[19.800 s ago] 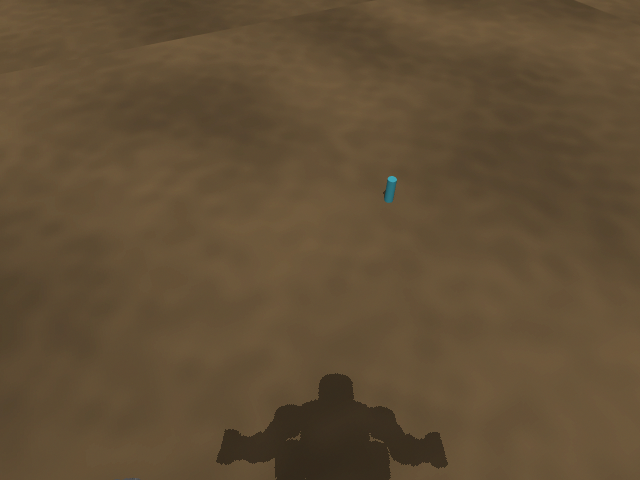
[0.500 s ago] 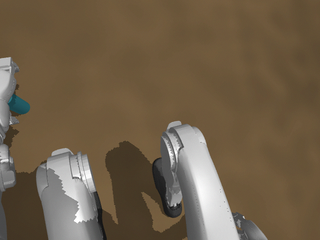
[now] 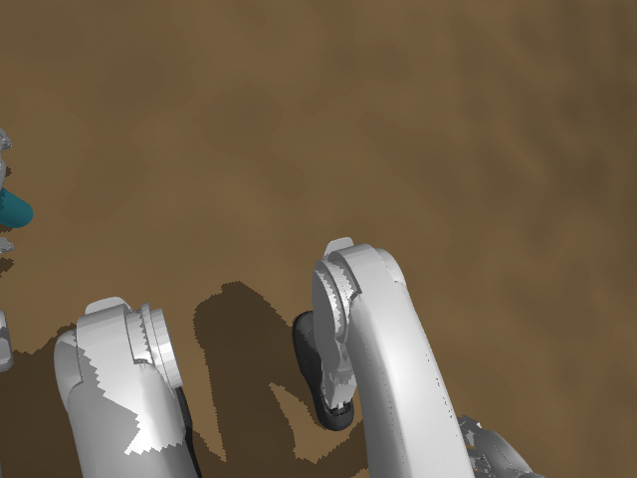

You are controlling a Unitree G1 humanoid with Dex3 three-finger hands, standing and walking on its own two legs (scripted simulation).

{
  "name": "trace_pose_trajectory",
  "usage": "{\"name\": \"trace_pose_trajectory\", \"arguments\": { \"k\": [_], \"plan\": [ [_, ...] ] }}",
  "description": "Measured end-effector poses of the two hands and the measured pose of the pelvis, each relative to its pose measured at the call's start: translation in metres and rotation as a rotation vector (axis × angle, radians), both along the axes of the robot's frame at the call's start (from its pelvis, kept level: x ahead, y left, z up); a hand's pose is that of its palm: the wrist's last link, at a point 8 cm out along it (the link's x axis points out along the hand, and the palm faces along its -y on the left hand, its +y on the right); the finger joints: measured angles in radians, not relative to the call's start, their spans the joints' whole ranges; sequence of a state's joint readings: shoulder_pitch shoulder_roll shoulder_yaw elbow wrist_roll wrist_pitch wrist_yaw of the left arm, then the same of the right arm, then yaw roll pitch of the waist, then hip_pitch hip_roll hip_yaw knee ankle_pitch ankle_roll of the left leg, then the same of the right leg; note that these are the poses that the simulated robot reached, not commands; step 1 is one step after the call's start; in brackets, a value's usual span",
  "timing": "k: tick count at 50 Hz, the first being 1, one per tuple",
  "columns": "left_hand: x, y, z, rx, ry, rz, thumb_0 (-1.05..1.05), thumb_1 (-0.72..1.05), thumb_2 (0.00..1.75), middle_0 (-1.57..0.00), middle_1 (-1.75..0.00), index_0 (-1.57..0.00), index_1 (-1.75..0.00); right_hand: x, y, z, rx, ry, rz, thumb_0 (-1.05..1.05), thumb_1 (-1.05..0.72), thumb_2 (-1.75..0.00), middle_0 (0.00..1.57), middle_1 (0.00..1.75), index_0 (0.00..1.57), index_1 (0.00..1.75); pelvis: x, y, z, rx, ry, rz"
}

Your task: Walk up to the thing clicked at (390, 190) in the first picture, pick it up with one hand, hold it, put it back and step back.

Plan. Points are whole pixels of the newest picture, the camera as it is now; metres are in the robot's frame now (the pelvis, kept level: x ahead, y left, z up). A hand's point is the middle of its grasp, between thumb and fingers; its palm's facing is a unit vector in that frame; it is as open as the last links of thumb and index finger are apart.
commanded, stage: close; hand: left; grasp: from above
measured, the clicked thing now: out of the picture +0.46 +0.30 -0.24
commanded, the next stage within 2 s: none
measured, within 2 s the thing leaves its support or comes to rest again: neither
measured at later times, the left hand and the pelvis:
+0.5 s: hand out of the picture +0.46 +0.31 -0.21, palm faces -0.44 -0.13 -0.89, open 11.4 cm; pelvis +0.00 +0.00 +0.00, yaw -1 degrees
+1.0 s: hand out of the picture +0.45 +0.30 -0.21, palm faces -0.43 -0.12 -0.89, open 9.3 cm; pelvis +0.00 +0.00 +0.00, yaw -1 degrees
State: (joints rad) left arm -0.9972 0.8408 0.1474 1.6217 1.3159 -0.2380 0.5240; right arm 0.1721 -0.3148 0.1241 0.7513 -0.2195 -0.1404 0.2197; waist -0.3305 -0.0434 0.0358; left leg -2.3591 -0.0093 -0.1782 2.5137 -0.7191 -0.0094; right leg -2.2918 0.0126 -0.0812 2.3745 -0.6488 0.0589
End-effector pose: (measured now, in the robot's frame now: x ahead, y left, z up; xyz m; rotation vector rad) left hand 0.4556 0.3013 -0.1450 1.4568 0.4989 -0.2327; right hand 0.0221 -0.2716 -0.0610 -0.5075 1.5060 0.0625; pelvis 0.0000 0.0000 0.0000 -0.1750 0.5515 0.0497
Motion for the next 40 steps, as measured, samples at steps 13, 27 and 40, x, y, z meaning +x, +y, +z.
{"name": "trace_pose_trajectory", "arguments": {
  "k": [13,27,40],
  "plan": [
    [0.005,-0.004,-0.005,-0.010,-0.016,0.014,0.00,-0.30,1.01,-0.22,-1.03,-0.23,-1.02,0.000,0.010,0.002,0.023,-0.024,0.024,0.00,-0.89,-0.90,0.21,0.29,0.20,0.30,-0.001,0.003,-0.002,-0.013,-0.014,-0.003],
    [0.007,0.008,-0.006,0.003,0.001,0.055,-0.01,-0.15,0.92,-0.32,-1.00,-0.34,-0.98,-0.003,0.009,-0.001,0.044,-0.002,0.043,0.00,-0.90,-0.90,0.21,0.29,0.20,0.30,-0.001,0.002,-0.003,-0.014,-0.019,-0.009],
    [0.002,0.006,-0.005,-0.008,0.002,0.005,-0.01,-0.03,0.89,-0.42,-0.96,-0.44,-0.94,-0.001,0.009,0.006,0.022,-0.002,0.045,0.00,-0.90,-0.90,0.20,0.29,0.20,0.30,-0.001,0.002,0.000,-0.021,-0.024,-0.009]
  ]
}}
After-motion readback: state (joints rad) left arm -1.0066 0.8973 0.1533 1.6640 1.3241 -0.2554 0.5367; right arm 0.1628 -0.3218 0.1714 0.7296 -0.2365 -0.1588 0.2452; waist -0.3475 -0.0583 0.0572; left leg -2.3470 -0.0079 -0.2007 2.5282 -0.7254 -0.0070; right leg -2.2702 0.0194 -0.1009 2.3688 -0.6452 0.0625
